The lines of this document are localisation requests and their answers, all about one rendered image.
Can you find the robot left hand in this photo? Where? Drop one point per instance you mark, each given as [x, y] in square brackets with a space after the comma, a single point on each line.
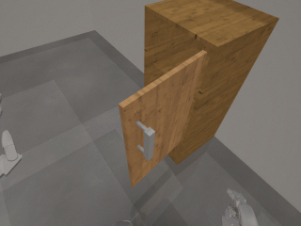
[10, 159]

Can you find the robot right hand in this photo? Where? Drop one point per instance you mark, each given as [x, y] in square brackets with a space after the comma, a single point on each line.
[242, 216]

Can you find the cupboard door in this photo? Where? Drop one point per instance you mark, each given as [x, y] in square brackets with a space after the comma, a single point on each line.
[163, 105]

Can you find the handle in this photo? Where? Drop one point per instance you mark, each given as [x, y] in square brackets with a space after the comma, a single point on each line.
[149, 138]

